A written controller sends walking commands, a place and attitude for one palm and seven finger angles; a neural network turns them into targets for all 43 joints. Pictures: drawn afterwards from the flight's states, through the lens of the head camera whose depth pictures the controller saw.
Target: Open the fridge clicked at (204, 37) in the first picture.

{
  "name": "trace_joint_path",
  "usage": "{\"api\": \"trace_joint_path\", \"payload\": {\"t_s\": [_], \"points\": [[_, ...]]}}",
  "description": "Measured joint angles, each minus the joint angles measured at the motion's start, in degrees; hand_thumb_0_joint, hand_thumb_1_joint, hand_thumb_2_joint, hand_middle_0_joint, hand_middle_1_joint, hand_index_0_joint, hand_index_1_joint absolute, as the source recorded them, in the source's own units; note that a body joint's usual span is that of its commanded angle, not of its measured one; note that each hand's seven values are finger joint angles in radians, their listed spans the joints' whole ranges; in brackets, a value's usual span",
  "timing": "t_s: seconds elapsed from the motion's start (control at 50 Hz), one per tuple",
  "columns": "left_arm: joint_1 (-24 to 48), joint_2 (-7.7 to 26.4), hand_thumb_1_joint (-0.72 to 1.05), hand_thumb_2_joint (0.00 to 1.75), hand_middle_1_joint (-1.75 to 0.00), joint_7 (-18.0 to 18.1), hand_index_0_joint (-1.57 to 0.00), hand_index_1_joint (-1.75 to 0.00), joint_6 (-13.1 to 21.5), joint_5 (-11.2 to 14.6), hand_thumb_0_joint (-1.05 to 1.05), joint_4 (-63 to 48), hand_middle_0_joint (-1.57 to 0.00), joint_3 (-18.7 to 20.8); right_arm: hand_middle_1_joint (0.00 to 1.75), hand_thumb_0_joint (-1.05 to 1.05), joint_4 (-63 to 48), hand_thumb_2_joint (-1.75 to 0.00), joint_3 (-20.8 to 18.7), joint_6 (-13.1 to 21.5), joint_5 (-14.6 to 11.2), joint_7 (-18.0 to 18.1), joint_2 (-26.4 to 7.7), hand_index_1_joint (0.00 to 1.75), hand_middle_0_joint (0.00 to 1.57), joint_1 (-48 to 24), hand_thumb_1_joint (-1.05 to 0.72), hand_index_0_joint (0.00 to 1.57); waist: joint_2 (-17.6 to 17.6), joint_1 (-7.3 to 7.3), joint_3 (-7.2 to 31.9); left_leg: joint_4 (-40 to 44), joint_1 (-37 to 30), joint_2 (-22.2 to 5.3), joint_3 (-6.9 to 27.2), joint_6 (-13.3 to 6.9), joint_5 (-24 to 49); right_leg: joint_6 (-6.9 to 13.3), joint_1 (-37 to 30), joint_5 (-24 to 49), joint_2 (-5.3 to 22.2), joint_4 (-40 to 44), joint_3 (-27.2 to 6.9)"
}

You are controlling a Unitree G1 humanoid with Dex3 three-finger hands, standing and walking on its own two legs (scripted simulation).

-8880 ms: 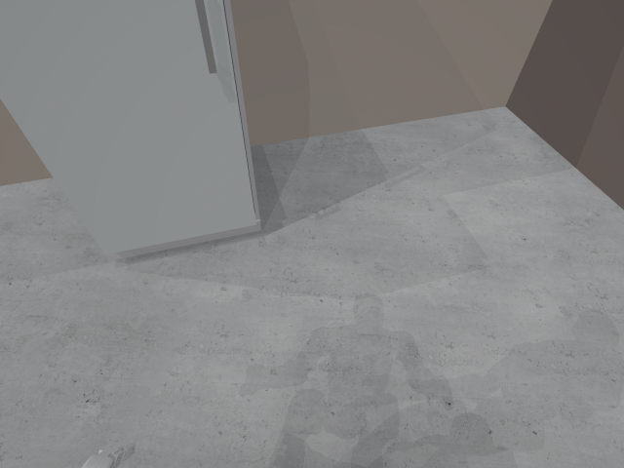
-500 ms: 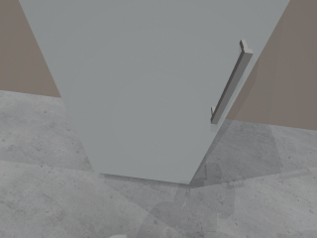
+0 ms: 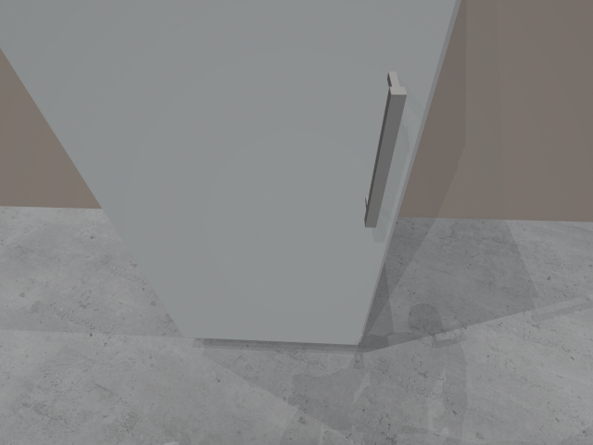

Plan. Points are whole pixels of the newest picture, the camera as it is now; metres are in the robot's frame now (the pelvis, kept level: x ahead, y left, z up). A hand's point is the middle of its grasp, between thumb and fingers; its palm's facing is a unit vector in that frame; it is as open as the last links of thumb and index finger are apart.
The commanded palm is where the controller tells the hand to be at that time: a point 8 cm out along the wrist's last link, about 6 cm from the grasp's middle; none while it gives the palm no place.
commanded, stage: come to a stop and stand still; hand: right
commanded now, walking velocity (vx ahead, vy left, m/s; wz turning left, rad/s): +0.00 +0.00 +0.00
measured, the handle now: (380, 159) +0.50 -0.11 +0.12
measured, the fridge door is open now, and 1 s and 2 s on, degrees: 0 0 0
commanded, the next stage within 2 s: look again from close up in 1.22 s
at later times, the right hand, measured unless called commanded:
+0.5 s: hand out of the picture -0.04 -0.12 -0.18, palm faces +0.04 +0.99 -0.14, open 7.4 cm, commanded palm none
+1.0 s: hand out of the picture +0.00 -0.17 -0.18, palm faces +0.03 +0.98 -0.21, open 7.4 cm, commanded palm none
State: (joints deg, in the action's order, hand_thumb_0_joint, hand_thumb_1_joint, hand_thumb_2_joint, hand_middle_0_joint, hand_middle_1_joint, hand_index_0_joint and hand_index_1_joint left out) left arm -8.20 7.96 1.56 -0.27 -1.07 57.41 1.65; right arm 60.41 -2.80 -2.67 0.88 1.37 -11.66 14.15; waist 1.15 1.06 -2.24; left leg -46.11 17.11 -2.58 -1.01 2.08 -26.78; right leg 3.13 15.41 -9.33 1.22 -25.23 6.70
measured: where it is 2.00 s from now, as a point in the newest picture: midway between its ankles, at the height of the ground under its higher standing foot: outside the picture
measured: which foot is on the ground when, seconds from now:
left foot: up 0.00-0.08, down 0.10-1.00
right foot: down 0.00-1.00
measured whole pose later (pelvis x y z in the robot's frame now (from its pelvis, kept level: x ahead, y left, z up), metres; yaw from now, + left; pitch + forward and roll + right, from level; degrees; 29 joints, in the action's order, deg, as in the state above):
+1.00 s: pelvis -0.01 +0.00 -0.01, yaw +0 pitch -1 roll +1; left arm -17.0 9.7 0.6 -0.1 -1.1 59.7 0.8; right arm 59.1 -0.2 1.3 1.1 2.5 -8.6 18.4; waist -1.0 -0.2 -0.1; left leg -31.9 11.4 -3.5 -1.6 2.2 -20.0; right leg 2.7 19.9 -12.2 0.7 -32.4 5.6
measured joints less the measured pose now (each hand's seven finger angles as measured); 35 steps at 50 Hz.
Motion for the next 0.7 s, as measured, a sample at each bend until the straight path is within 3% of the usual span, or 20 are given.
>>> {"api": "trace_joint_path", "payload": {"t_s": [0.04, 0.1, 0.12, 0.18, 0.28, 0.5, 0.66, 0.7], "points": [[-0.16, -0.01, 0.91, 0.9, -0.3, -0.17, -0.2, -0.3, 0.08, 0.11, 0.0, 0.53, -0.2, 0.14, 0.3, 0.01, 0.8, -0.9, 0.5, 0.14, -0.08, -0.01, 0.5, 0.3, 0.2, 0.63, -0.91, 0.2, -0.51, -0.32, 0.44, 6.11, -3.06, -0.32, -0.33, -0.16, 0.98, -0.25, 0.07, 0.54, 0.15, 0.37, 0.17], [-0.91, -0.06, 0.91, 0.9, -0.3, -0.43, -0.2, -0.3, -0.01, 0.57, 0.0, 1.55, -0.2, 0.32, 0.3, 0.01, 1.5, -0.9, 1.19, 1.25, -0.08, 0.13, 0.99, 0.3, 0.2, 1.6, -0.91, 0.2, -0.11, -0.38, 0.93, 18.55, -8.05, -1.2, -0.16, -0.7, 8.58, -0.98, 1.03, 0.58, -0.25, -0.87, 0.91], [-1.03, 0.28, 0.92, 0.9, -0.3, -0.34, -0.2, -0.3, -0.06, 0.9, 0.0, 2.02, -0.2, 0.68, 0.3, 0.01, 2.14, -0.9, 1.4, 1.55, -0.07, 0.29, 1.6, 0.3, 0.2, 1.54, -0.91, 0.2, -0.81, -0.51, 0.65, 19.2, -8.33, -0.87, -0.21, -0.52, 9.94, -1.3, 1.11, 0.51, 0.14, -1.39, 0.8], [-2.55, 1.93, 0.94, 0.9, -0.3, -0.41, -0.2, -0.3, -0.46, 0.88, -0.01, 3.32, -0.2, 1.07, 0.3, 0.01, 3.28, -0.9, 2.28, 2.08, -0.16, 0.16, 3.32, 0.3, 0.2, 2.38, -0.91, 0.2, -2.59, -1.39, 1.05, 19.49, -8.98, -0.05, -0.95, -0.36, 10.58, -2.09, 0.16, 1.6, 0.81, -0.08, -0.03], [-6.62, 2.52, 0.93, 0.9, -0.3, -0.6, -0.2, -0.3, -0.9, 0.55, -0.01, 6.1, -0.2, 0.46, 0.3, 0.01, 4.12, -0.9, 2.79, 2.13, -0.3, 0.13, 4.54, 0.3, 0.2, 3.45, -0.91, 0.2, -2.31, -1.86, 1.8, 19.73, -9.36, 0.79, -1.25, -1.07, 10.83, -2.61, -0.5, 2.58, 1.54, 0.82, -0.4], [-14.04, -0.62, 0.91, 0.9, -0.3, -0.24, -0.19, -0.3, -1.3, 0.22, 0.01, 10.16, -0.2, -0.45, 0.3, 0.01, 4.34, -0.9, 2.57, 2.32, -0.6, 0.41, 5.61, 0.3, 0.2, 3.56, -0.9, 0.2, -1.45, -2.61, 0.66, 19.53, -8.2, 1.67, -2.14, -1.88, 11.29, -3.17, 1.0, 3.3, 2.27, 0.54, -1.47], [-14.31, -3.19, 0.91, 0.9, -0.3, -0.14, -0.2, -0.3, -0.86, 0.32, 0.01, 10.18, -0.2, -0.6, 0.3, 0.01, 4.64, -0.9, 2.24, 2.43, -0.53, 0.74, 5.86, 0.3, 0.2, 4.27, -0.91, 0.2, -1.49, -2.46, 0.31, 19.26, -7.4, 1.49, -2.13, -1.71, 11.1, -2.95, 1.93, 3.0, 2.1, 0.07, -1.5], [-13.56, -2.89, 0.91, 0.9, -0.3, -0.69, -0.2, -0.3, -1.05, 0.21, 0.01, 8.73, -0.2, -0.85, 0.3, 0.0, 4.06, -0.9, 2.88, 3.05, -0.09, 1.27, 6.16, 0.3, 0.2, 4.65, -0.91, 0.2, -2.51, -2.29, 0.08, 19.01, -6.73, 2.05, -2.33, -1.7, 11.09, -3.31, 4.1, 0.41, 2.57, -3.36, -2.26]]}}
